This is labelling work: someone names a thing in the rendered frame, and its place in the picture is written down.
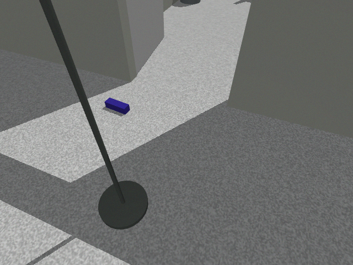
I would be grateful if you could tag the floor lamp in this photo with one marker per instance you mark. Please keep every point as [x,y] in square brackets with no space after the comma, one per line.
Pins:
[124,203]

